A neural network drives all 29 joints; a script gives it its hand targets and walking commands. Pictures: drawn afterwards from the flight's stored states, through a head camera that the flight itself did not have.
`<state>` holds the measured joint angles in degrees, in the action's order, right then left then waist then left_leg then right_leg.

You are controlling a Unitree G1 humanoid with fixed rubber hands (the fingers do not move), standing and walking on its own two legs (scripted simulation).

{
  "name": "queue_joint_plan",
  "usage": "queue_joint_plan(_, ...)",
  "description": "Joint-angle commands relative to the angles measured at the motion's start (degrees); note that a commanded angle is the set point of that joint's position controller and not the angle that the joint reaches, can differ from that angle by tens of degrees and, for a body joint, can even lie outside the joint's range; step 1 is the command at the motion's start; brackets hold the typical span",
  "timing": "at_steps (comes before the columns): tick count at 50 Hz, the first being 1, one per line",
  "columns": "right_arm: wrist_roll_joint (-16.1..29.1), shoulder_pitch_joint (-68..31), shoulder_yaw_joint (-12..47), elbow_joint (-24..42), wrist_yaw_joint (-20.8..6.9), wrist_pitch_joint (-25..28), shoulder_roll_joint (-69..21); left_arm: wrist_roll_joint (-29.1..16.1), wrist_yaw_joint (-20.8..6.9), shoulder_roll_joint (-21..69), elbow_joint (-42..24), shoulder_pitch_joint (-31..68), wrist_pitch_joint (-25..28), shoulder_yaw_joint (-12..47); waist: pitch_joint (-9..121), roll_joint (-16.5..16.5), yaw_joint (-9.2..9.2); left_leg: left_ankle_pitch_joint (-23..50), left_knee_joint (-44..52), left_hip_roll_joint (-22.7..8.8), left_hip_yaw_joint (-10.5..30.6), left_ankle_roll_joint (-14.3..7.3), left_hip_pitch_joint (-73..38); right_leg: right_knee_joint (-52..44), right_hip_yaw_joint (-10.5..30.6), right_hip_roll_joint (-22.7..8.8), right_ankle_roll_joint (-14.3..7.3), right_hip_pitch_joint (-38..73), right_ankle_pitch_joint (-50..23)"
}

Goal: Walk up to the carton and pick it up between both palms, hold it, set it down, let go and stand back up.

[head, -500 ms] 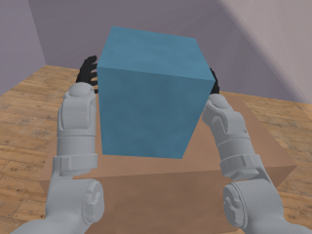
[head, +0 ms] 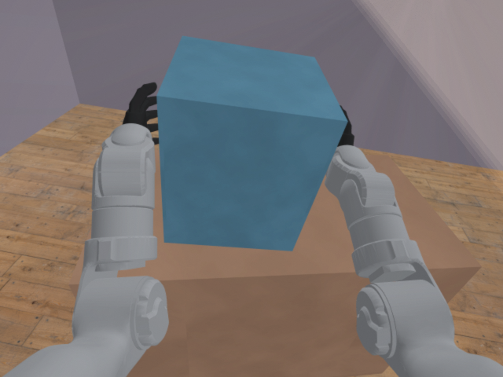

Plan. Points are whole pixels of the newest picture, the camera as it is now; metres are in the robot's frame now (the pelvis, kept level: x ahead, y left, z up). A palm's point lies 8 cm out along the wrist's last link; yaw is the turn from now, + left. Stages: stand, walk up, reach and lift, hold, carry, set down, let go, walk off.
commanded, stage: hold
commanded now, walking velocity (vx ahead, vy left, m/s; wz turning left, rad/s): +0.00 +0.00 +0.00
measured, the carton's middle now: (240, 148) +0.39 +0.02 +0.22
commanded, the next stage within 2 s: none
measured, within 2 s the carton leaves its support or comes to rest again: neither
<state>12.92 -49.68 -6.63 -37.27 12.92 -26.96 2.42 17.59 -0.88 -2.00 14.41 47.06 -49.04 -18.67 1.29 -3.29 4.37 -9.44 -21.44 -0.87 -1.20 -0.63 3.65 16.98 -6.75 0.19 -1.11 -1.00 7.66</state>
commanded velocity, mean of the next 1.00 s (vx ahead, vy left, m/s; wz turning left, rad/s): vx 0.00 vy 0.00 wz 0.00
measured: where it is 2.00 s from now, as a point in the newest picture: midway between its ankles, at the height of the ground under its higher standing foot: outside the picture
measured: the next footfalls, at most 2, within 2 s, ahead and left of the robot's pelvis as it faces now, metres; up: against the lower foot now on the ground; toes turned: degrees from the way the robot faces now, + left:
none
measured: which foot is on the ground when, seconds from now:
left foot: down 0.00-1.00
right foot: down 0.00-1.00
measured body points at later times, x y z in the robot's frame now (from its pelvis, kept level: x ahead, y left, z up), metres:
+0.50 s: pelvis +0.01 +0.00 +0.00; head -0.05 +0.03 +0.44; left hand +0.39 +0.16 +0.24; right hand +0.39 -0.14 +0.23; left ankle +0.04 +0.11 -0.75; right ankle +0.03 -0.10 -0.75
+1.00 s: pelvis +0.00 +0.00 +0.00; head -0.07 +0.03 +0.44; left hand +0.38 +0.17 +0.25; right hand +0.38 -0.14 +0.24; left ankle +0.04 +0.11 -0.75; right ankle +0.03 -0.10 -0.75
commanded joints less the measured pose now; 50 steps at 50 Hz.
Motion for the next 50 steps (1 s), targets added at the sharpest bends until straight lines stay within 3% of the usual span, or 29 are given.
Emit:
queue_joint_plan(1, 6.7, -53.4, 19.8, 18.8, -7.3, 4.2, -33.1, -11.8, -6.4, 35.4, -7.8, 42.7, 5.5, 25.9, 24.7, 6.8, 0.88, 7.2, 3.9, 2.3, 1.5, 1.3, -3.0, -1.4, 3.0, 3.1, 2.8, 7.7, -3.4)
queue_joint_plan(4, 7.5, -52.9, 21.3, 21.1, -7.1, 4.5, -33.9, -12.2, -6.1, 35.2, -10.4, 42.8, 5.9, 26.7, 27.7, 6.9, 0.55, 10.6, 2.7, 2.8, 1.4, 1.5, -4.8, -0.9, 2.8, 3.4, 3.0, 8.4, -6.5)
queue_joint_plan(9, 8.2, -52.0, 22.7, 23.0, -6.0, 4.2, -33.6, -12.9, -6.2, 34.6, -11.7, 41.9, 5.7, 27.6, 27.7, 5.5, 1.53, 13.2, 1.3, 3.2, 1.8, 1.9, -6.1, -1.0, 3.2, 3.2, 3.2, 8.2, -8.8)
queue_joint_plan(17, 10.2, -48.7, 24.9, 25.9, -5.1, 2.7, -33.3, -12.2, -7.3, 34.2, -14.6, 38.8, 4.2, 28.5, 25.6, 7.1, 1.54, 16.6, 0.8, 3.4, 1.9, 2.8, -5.8, 0.0, 3.3, 3.6, 3.8, 10.3, -14.2)
queue_joint_plan(28, 11.2, -48.5, 26.4, 30.9, -4.7, 1.7, -33.0, -12.7, -7.7, 33.4, -17.7, 37.8, 3.1, 29.7, 27.2, 6.4, 1.45, 17.2, 0.6, 3.5, 1.7, 2.9, -6.8, 0.1, 3.3, 3.3, 3.7, 10.2, -15.2)
queue_joint_plan(35, 10.8, -47.7, 25.9, 29.1, -5.0, 0.8, -32.6, -11.9, -7.9, 32.8, -16.3, 37.7, 2.8, 28.6, 24.9, 6.1, 0.65, 13.0, 2.0, 3.2, 1.4, 2.1, -5.1, -0.5, 3.5, 3.1, 3.7, 9.0, -11.0)
queue_joint_plan(37, 10.2, -48.3, 25.3, 27.8, -5.1, 0.8, -32.2, -12.1, -8.0, 33.0, -15.6, 39.1, 2.7, 28.5, 23.3, 6.1, 1.27, 11.7, 2.5, 2.8, 1.4, 2.1, -3.8, -1.0, 3.3, 3.2, 3.3, 8.7, -8.3)
queue_joint_plan(38, 9.8, -49.3, 24.4, 26.9, -5.2, 0.9, -32.8, -11.6, -8.1, 32.8, -14.1, 39.1, 2.7, 27.9, 22.8, 6.2, 0.31, 9.7, 3.1, 3.0, 1.1, 1.8, -3.5, -1.2, 3.4, 3.0, 3.6, 8.1, -6.8)
queue_joint_plan(39, 9.4, -49.6, 23.9, 27.1, -5.4, 1.0, -32.3, -11.9, -8.1, 32.9, -14.0, 39.5, 2.8, 27.9, 23.4, 5.8, 0.76, 8.6, 3.4, 2.6, 1.2, 1.5, -3.3, -1.2, 3.1, 3.1, 3.2, 7.7, -4.8)
queue_joint_plan(50, 7.6, -51.8, 21.2, 22.4, -6.1, 2.2, -33.2, -11.7, -7.6, 34.3, -10.0, 41.6, 4.2, 26.6, 23.8, 7.3, 0.88, 5.8, 4.3, 2.5, 1.2, 1.2, -1.9, -1.0, 2.9, 3.3, 2.9, 8.0, -2.9)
